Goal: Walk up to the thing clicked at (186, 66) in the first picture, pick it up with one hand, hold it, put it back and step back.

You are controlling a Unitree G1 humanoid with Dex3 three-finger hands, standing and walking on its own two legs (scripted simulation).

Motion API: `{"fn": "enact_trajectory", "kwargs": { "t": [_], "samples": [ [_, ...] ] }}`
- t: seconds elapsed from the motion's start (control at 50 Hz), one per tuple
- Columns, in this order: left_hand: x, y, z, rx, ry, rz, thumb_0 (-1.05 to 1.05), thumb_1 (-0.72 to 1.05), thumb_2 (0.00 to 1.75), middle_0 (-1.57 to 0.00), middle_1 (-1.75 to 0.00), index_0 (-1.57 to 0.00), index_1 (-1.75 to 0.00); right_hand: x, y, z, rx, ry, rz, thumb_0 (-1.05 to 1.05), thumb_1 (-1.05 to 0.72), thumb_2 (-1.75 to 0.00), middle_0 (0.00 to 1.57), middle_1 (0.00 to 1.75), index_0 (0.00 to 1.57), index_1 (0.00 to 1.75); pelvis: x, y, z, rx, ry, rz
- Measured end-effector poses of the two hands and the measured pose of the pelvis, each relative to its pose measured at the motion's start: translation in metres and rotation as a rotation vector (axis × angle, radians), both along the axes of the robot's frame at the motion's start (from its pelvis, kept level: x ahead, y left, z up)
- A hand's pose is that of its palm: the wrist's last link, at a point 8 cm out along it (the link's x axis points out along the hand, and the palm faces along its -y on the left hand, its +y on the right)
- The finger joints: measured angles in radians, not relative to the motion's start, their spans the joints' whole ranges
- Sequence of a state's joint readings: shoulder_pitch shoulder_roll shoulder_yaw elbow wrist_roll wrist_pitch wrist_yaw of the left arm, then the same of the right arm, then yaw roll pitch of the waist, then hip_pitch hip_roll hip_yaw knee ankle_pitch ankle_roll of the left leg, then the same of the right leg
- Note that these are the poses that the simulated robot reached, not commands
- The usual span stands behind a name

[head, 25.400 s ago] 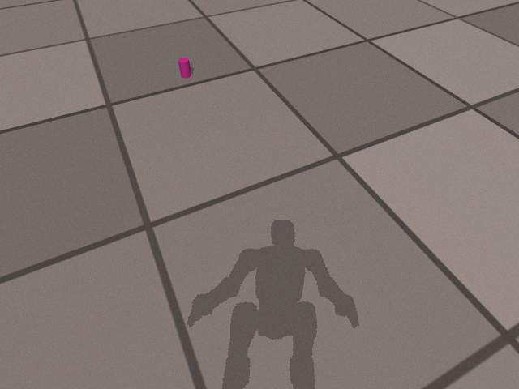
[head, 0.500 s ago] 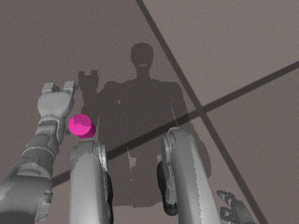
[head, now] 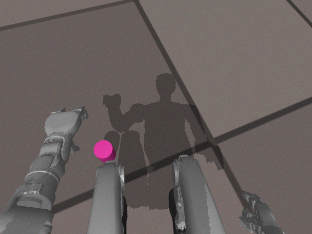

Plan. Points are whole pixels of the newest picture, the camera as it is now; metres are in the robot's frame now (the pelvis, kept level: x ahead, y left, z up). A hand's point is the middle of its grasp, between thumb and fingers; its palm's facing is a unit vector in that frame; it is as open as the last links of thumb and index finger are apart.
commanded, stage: go down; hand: left
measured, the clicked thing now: (105, 152) +0.40 +0.18 -0.42
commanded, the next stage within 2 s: none
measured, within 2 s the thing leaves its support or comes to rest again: neither
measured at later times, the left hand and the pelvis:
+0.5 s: hand (47, 124) +0.39 +0.26 -0.04, palm faces -0.31 -0.21 -0.93, open 14.3 cm; pelvis +0.01 +0.01 +0.05, yaw +0 degrees
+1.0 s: hand (37, 119) +0.39 +0.27 -0.01, palm faces -0.28 -0.31 -0.91, open 15.3 cm; pelvis +0.02 +0.01 +0.07, yaw +0 degrees
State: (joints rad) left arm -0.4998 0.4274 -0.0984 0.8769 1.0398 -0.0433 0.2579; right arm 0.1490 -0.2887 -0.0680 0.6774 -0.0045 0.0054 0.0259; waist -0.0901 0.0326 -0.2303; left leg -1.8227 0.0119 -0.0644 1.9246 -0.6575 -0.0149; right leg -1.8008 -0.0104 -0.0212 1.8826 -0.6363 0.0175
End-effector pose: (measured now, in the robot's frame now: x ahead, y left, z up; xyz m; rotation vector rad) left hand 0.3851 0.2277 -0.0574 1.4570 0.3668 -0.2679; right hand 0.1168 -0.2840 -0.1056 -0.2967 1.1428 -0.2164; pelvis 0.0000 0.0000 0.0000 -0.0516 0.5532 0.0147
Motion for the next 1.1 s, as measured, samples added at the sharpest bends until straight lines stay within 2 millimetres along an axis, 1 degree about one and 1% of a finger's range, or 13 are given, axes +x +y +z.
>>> {"fn": "enact_trajectory", "kwargs": {
  "t": [0.08, 0.18, 0.34, 0.42, 0.52, 0.62, 0.76, 0.9, 1.1],
  "samples": [
    [0.005, 0.017, 0.020, 0.021, -0.027, 0.015, 0.00, -0.16, 0.66, -0.36, -0.82, -0.39, -0.78, 0.010, 0.000, 0.011, -0.008, -0.031, 0.006, 0.00, -0.92, -0.90, 0.20, 0.30, 0.20, 0.30, 0.000, 0.000, 0.008, 0.001, -0.011, 0.002],
    [0.006, 0.033, 0.040, -0.018, -0.028, 0.038, 0.00, -0.25, 0.62, -0.33, -0.75, -0.35, -0.73, 0.013, 0.009, 0.017, 0.007, -0.036, 0.010, 0.00, -0.92, -0.90, 0.20, 0.30, 0.20, 0.30, 0.002, 0.003, 0.018, -0.004, -0.016, 0.004],
    [-0.002, 0.033, 0.054, -0.075, -0.035, -0.008, 0.00, -0.34, 0.63, -0.30, -0.69, -0.30, -0.70, 0.010, 0.030, 0.026, 0.047, -0.014, 0.006, 0.00, -0.92, -0.90, 0.20, 0.30, 0.20, 0.30, 0.007, 0.010, 0.033, -0.016, -0.026, 0.010],
    [-0.001, 0.036, 0.063, -0.092, -0.063, 0.009, 0.00, -0.38, 0.63, -0.29, -0.66, -0.28, -0.67, 0.008, 0.037, 0.032, 0.056, -0.002, 0.005, 0.00, -0.92, -0.90, 0.20, 0.30, 0.20, 0.30, 0.008, 0.012, 0.041, -0.016, -0.030, 0.011],
    [0.005, 0.044, 0.076, -0.102, -0.088, 0.045, 0.00, -0.43, 0.64, -0.28, -0.61, -0.26, -0.64, 0.004, 0.039, 0.042, 0.051, 0.002, -0.002, 0.00, -0.92, -0.90, 0.20, 0.30, 0.21, 0.30, 0.010, 0.014, 0.050, -0.017, -0.036, 0.012],
    [0.008, 0.046, 0.089, -0.129, -0.082, 0.067, 0.00, -0.48, 0.63, -0.28, -0.56, -0.24, -0.60, 0.000, 0.035, 0.055, 0.038, -0.001, -0.017, 0.00, -0.92, -0.90, 0.20, 0.30, 0.21, 0.30, 0.013, 0.015, 0.061, -0.018, -0.043, 0.011],
    [0.005, 0.047, 0.094, -0.174, -0.060, 0.070, 0.00, -0.51, 0.61, -0.28, -0.50, -0.24, -0.55, -0.002, 0.028, 0.069, 0.023, 0.006, -0.023, 0.00, -0.92, -0.90, 0.20, 0.30, 0.20, 0.30, 0.018, 0.013, 0.071, -0.015, -0.047, 0.009],
    [0.004, 0.054, 0.096, -0.185, -0.082, 0.067, 0.00, -0.53, 0.57, -0.28, -0.44, -0.24, -0.50, 0.005, 0.023, 0.069, 0.018, 0.007, -0.004, 0.01, -0.92, -0.90, 0.20, 0.30, 0.20, 0.30, 0.021, 0.011, 0.071, -0.013, -0.041, 0.012],
    [0.005, 0.058, 0.110, -0.208, -0.108, 0.078, 0.00, -0.49, 0.54, -0.32, -0.38, -0.27, -0.44, 0.017, 0.031, 0.072, 0.044, -0.014, 0.010, 0.01, -0.92, -0.90, 0.20, 0.30, 0.20, 0.30, 0.022, 0.011, 0.077, -0.014, -0.050, 0.013]
  ]
}}
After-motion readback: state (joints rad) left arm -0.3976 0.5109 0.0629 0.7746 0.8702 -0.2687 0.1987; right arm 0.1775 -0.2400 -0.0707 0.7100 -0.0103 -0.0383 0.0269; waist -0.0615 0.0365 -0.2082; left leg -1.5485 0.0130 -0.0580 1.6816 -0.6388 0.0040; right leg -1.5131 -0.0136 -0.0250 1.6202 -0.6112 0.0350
